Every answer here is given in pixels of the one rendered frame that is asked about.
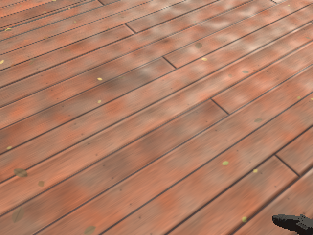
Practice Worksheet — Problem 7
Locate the right robot hand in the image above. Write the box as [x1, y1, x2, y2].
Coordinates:
[272, 214, 313, 235]

